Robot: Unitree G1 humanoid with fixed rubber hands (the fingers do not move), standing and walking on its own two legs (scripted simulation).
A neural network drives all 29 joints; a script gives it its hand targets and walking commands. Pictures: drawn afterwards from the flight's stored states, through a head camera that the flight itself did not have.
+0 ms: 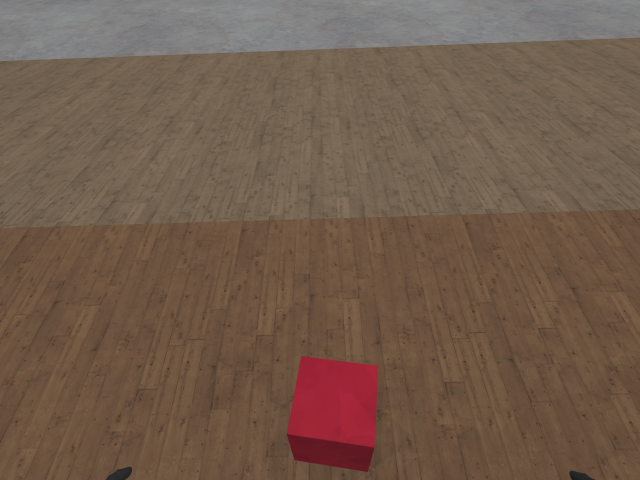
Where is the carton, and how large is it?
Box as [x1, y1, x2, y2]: [287, 356, 377, 471]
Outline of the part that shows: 301,356 287,430 287,436 294,459 367,471 374,447 377,366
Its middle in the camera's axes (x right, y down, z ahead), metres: +0.05 +0.50 +1.08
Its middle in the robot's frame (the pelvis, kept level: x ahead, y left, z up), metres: +0.42 +0.01 -0.66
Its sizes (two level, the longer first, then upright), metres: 0.210 0.200 0.250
